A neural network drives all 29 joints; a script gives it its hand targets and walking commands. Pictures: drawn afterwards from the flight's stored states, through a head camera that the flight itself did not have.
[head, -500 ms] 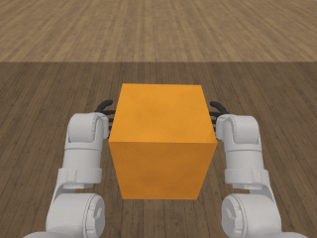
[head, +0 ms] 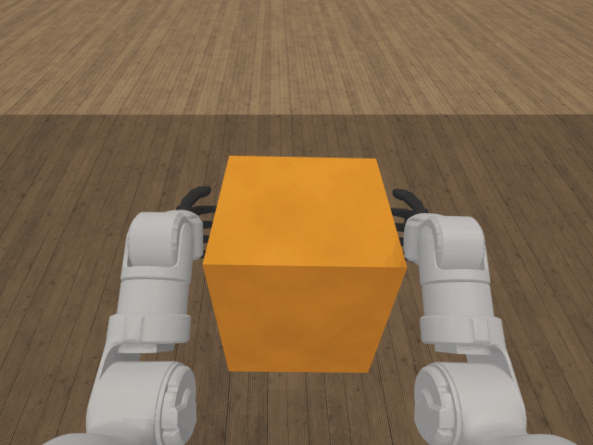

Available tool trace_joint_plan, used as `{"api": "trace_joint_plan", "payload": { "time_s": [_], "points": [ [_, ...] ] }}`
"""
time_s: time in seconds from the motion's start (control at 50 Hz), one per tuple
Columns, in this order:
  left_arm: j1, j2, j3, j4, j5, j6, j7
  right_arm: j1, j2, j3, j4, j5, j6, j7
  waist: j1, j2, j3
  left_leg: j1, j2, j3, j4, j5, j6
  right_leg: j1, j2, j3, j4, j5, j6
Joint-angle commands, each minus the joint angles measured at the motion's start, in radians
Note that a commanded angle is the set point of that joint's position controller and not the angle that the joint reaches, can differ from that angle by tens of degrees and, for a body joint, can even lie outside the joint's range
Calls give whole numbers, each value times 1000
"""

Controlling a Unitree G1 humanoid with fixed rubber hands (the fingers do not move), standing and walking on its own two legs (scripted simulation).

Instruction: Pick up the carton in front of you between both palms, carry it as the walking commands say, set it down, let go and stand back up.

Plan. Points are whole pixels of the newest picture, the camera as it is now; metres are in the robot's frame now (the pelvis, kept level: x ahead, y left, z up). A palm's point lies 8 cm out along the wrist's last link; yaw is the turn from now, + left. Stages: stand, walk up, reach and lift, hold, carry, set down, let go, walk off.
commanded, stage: carry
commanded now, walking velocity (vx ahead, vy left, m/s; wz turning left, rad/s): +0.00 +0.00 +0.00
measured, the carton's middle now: (300, 267) +0.35 +0.00 +0.06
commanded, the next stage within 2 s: none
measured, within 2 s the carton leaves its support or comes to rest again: neither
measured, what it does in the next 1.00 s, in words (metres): stands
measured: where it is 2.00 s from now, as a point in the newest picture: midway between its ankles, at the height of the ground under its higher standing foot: (296, 365)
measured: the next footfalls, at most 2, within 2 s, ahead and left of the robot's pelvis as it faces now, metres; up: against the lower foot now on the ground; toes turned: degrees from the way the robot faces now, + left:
right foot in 1.38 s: +0.26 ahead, -0.09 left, +0.02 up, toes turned -7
left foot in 1.78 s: +0.60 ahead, +0.08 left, +0.05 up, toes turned +7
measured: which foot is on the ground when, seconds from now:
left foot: down 0.00-1.00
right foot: down 0.00-1.00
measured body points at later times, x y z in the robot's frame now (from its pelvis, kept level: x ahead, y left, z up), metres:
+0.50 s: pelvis +0.00 +0.00 +0.00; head -0.02 +0.00 +0.45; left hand +0.35 +0.15 +0.12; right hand +0.36 -0.15 +0.12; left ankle +0.02 +0.10 -0.73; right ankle +0.02 -0.09 -0.74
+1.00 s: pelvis +0.01 +0.00 +0.00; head -0.01 +0.00 +0.45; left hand +0.36 +0.15 +0.13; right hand +0.37 -0.15 +0.13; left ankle +0.02 +0.10 -0.73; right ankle +0.02 -0.09 -0.74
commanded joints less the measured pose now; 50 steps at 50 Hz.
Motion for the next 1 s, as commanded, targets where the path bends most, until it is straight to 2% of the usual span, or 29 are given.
{"api": "trace_joint_plan", "payload": {
  "time_s": [0.0,0.84,0.86,0.88,0.92,0.94,0.98],
  "points": [
    [-735,-1111,-557,-122,-418,-31,-237,-728,1121,556,-119,420,-28,240,1,-2,-360,110,113,-100,-53,192,31,132,-138,123,-63,226,-26],
    [-734,-1110,-559,-126,-419,-30,-237,-727,1121,559,-123,420,-27,239,1,-2,-362,109,113,-99,-50,192,31,133,-138,123,-61,231,-27],
    [-742,-1109,-563,-135,-422,-31,-237,-736,1122,561,-131,423,-27,239,1,-5,-370,108,106,-95,-52,124,34,135,-135,122,-70,155,-30],
    [-755,-1107,-567,-147,-427,-31,-236,-756,1123,567,-144,427,-28,239,4,-13,-359,92,98,-82,-55,2,36,132,-135,127,-98,-2,-34],
    [-798,-1095,-579,-186,-441,-27,-229,-800,1113,580,-176,443,-23,234,9,-60,-306,-4,61,-66,-21,-240,43,114,-166,219,-182,-344,-67],
    [-822,-1086,-584,-206,-449,-22,-224,-824,1102,585,-196,452,-17,230,15,-92,-278,-68,41,-44,24,-258,42,127,-202,284,-226,-430,-89],
    [-849,-1055,-588,-239,-460,-7,-210,-848,1077,587,-227,471,0,222,22,-135,-261,-133,10,16,97,-151,42,171,-276,377,-265,-476,-131]
  ]
}}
